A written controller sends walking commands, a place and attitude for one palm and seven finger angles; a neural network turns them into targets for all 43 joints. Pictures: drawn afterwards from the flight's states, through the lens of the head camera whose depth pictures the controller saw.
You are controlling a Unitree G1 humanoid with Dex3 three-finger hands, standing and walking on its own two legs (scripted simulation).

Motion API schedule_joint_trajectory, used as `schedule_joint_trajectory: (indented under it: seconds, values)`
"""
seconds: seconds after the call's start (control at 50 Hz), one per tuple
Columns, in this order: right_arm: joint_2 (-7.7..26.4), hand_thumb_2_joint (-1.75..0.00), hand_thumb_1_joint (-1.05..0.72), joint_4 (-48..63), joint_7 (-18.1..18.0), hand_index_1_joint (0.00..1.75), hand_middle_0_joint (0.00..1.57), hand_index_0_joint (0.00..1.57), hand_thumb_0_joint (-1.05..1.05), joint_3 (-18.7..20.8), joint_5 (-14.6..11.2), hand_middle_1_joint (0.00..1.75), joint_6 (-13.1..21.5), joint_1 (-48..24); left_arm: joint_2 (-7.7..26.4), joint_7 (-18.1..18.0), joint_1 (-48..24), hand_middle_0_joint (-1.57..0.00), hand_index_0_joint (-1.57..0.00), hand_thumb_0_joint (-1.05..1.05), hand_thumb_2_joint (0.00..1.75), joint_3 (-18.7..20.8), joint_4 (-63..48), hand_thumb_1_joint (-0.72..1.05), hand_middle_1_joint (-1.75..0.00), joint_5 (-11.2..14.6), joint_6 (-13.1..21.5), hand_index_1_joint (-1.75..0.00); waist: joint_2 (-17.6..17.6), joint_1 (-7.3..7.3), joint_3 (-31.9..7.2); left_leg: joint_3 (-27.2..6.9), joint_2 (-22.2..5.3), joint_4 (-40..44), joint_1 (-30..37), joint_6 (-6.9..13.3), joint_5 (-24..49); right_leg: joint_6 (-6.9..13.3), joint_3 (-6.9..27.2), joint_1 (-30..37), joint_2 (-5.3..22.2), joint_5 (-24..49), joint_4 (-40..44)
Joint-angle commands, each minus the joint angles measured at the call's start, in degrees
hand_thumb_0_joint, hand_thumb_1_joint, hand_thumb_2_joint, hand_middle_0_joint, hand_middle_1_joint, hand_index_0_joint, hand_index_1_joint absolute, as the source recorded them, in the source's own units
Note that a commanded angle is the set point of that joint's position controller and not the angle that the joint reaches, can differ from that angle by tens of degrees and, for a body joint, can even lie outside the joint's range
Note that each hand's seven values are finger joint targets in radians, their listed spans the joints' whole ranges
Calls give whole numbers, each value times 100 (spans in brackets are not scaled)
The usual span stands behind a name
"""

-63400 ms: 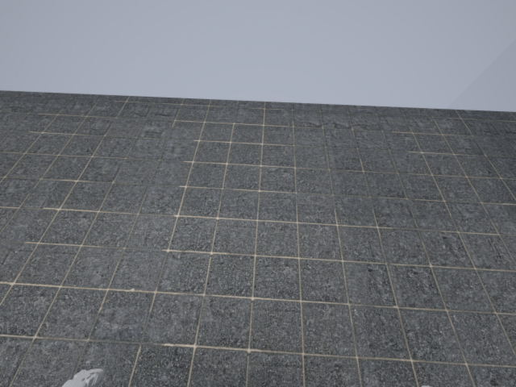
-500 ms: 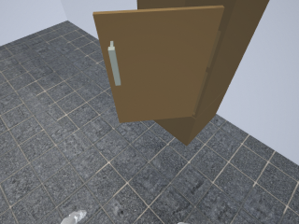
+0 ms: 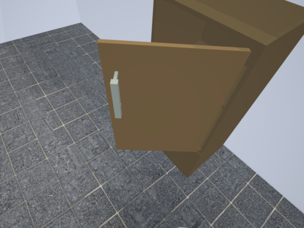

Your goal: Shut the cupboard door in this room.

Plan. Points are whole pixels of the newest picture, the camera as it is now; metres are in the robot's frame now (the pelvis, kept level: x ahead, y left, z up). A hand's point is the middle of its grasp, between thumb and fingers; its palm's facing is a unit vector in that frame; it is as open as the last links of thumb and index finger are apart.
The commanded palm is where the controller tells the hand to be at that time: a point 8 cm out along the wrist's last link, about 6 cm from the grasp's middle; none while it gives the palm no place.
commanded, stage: come to a stop and stand still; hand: left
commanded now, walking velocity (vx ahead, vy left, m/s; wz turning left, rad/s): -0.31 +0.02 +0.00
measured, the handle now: (117, 96) +0.49 +0.15 +0.04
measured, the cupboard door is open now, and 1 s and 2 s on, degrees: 50 50 50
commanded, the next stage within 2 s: look again from close up in 0.96 s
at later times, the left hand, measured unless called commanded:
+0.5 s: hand out of the picture +0.09 +0.18 -0.18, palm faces +0.06 -0.97 -0.23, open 7.4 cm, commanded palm none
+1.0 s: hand out of the picture +0.03 +0.20 -0.16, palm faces -0.03 -0.97 -0.26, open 7.4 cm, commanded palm none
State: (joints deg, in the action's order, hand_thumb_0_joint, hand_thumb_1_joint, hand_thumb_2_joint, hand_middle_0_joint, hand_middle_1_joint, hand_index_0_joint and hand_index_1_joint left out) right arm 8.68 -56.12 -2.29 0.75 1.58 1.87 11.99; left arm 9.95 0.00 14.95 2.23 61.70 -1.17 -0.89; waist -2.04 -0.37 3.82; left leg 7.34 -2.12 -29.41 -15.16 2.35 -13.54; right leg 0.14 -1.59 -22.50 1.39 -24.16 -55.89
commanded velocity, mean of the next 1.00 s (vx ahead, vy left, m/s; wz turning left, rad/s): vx -0.06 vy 0.04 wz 0.00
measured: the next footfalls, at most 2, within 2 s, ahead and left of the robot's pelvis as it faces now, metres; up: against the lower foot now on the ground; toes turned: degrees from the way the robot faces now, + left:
right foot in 0.14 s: +0.11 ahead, -0.18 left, +0.00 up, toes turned -1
left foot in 0.46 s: +0.03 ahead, +0.08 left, +0.00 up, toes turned +3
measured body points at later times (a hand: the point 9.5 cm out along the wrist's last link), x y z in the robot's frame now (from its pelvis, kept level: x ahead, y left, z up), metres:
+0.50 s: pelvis +0.01 -0.02 -0.01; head +0.04 +0.00 +0.44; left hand +0.08 +0.23 -0.17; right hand +0.08 -0.28 -0.14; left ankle -0.01 +0.08 -0.74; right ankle +0.07 -0.18 -0.74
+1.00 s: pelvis -0.01 +0.01 +0.00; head -0.01 -0.01 +0.45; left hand +0.03 +0.25 -0.14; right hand +0.00 -0.22 -0.16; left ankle -0.01 +0.08 -0.74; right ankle +0.01 -0.11 -0.74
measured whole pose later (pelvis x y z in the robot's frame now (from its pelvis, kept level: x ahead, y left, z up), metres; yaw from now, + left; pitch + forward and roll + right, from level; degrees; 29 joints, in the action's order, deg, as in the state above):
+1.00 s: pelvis -0.01 +0.01 +0.00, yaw -2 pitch +0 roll +1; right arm 12.5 -56.9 -0.8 0.3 1.0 0.3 17.1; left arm 9.6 -1.5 15.0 -0.8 57.8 -1.1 -1.0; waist 2.3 -0.2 1.0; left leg 7.5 3.9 -23.4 -10.1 4.9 -13.4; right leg -0.7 0.3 -15.7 2.4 -12.7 -28.8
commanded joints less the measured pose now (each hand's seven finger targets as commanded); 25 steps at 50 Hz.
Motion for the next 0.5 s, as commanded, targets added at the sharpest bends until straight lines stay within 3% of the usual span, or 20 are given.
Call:
schedule_joint_trajectory:
  seconds: [0.0,0.06,0.08,0.1,0.12,0.14,0.16,0.2,0.24,0.32,0.36,0.4,0.42,0.44,0.46,0.48]
  values:
    - [942,-90,-90,86,-70,30,20,20,0,170,-36,30,-56,49,173,-67,356,-20,-20,0,90,29,-254,90,-30,48,6,-30,884,-55,-600,-737,-1329,805,448,566,3421,-171,-109,634,100,542,1557]
    - [998,-90,-90,20,-19,30,20,20,0,279,-108,30,-206,-23,364,-96,541,-20,-20,0,90,86,-238,90,-30,-3,-28,-30,791,-162,-501,-673,-1038,566,41,305,1779,-176,-176,1129,21,1615,2472]
    - [917,-90,-90,22,4,30,20,20,0,297,-113,30,-242,-9,564,-104,509,-20,-20,0,90,132,-289,90,-30,-33,7,-30,521,-154,-349,-608,-793,373,-96,100,1306,-70,196,1100,138,2251,2703]
    - [838,-90,-90,56,38,30,20,20,0,327,-122,30,-292,49,777,-126,426,-20,-20,0,90,161,-358,90,-30,-66,23,-30,77,-120,-293,-413,-457,15,-193,-99,576,112,722,975,545,3009,2873]
    - [685,-90,-90,73,77,30,20,20,0,333,-137,30,-347,269,1033,-131,244,-20,-20,0,90,194,-439,90,-30,-84,37,-30,-443,7,-335,-182,-34,-488,-320,-273,-366,462,1319,916,1201,3515,3171]
    - [573,-90,-90,25,101,30,20,20,0,354,-135,30,-423,489,1252,-125,104,-20,-20,0,90,217,-500,90,-30,-70,30,-30,-635,107,-407,-135,220,-1162,-33,-359,-1198,810,1600,594,1786,3412,3616]
    - [500,-90,-90,37,97,30,20,20,0,363,-122,30,-475,408,1278,-136,-35,-20,-20,0,90,221,-543,90,-30,-68,15,-30,-618,67,-348,-301,247,-1752,-30,-348,-1676,1020,1744,473,1891,3568,3724]
    - [578,-90,-90,64,60,30,20,20,0,361,-107,30,-503,280,1150,-208,-140,-20,-20,0,90,257,-539,90,-30,-79,29,-30,-1249,-30,-337,-654,183,-2573,-612,-340,-1963,1241,1794,859,1883,4608,3559]
    - [679,-90,-90,108,69,30,20,20,0,354,-153,30,-451,187,1149,-243,-123,-20,-20,0,90,288,-592,90,-30,-76,27,-30,-1187,-118,-657,-825,221,-2747,-924,-384,-1994,1245,1540,1574,1823,5416,3290]
    - [642,-90,-90,185,117,30,20,20,0,298,-152,30,-409,111,1202,-287,-128,-20,-20,0,90,352,-698,90,-30,-84,14,-30,-1019,-187,-1104,-744,241,-1909,-826,-482,-1665,1108,1310,2134,1701,5380,3119]
    - [612,-90,-90,143,123,30,20,20,0,275,-158,30,-378,306,1197,-284,-236,-20,-20,0,90,351,-722,90,-30,-83,5,-30,-1033,-73,-1157,-659,238,-863,-453,-484,-1214,975,1259,2039,1583,4929,3000]
    - [610,-90,-90,-26,126,30,20,20,0,259,-134,30,-341,729,1133,-268,-409,-20,-20,0,90,332,-743,90,-30,-20,-36,-30,-783,149,-1106,-502,247,559,606,-450,134,559,1003,1323,1292,3457,2787]
    - [835,-90,-90,-33,125,30,20,20,0,275,-105,30,-288,758,905,-252,-390,-20,-20,0,90,281,-808,90,-30,30,-71,-30,-66,144,-1054,-866,-170,1005,1092,-371,557,297,718,759,913,2355,2424]
    - [1234,-90,-90,482,116,30,20,20,0,418,-173,30,-142,303,886,-477,-149,-20,-20,0,90,89,-783,90,-30,118,61,-30,1568,182,-1797,-564,-700,519,957,-347,2017,144,276,1377,559,2579,1750]
    - [1140,-90,-90,756,133,30,20,20,0,388,-49,30,-173,186,849,-414,-183,-20,-20,0,90,46,-1013,90,-30,69,-1,-30,2200,22,-1560,-1037,-835,507,758,-95,2267,144,6,771,300,893,1444]
    - [1210,-90,-90,912,126,30,20,20,0,347,39,30,-215,46,696,-329,-137,-20,-20,0,90,28,-1038,90,-30,39,-36,-30,2494,-35,-1179,-1047,-990,528,666,186,2400,109,-182,215,89,87,1325]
